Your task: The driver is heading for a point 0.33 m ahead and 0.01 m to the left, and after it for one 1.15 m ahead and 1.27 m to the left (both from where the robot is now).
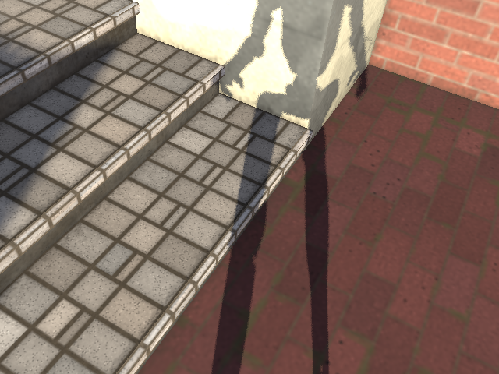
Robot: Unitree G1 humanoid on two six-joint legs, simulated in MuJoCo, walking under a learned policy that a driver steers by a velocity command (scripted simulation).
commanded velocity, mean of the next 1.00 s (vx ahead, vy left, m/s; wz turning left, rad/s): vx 0.47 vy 0.00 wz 0.12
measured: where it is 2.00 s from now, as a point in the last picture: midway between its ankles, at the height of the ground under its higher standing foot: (186, 216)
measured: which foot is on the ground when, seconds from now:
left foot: down 0.00-0.28, up 0.30-0.78, down 0.80-1.00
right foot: up 0.00-0.26, down 0.28-0.82, up 0.84-1.00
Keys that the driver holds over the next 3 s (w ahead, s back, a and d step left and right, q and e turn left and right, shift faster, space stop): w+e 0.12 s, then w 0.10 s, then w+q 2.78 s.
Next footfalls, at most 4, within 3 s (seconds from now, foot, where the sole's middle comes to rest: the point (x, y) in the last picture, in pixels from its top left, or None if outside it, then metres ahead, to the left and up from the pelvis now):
0.28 right None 0.25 -0.20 -0.79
0.80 left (231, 369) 0.56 0.00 -0.79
1.26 right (272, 279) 0.83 -0.14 -0.79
1.74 left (160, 239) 0.89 0.20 -0.66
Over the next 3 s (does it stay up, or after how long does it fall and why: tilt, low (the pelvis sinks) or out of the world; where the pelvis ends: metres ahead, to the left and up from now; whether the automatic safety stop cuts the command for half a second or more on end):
stays up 1.20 0.69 0.28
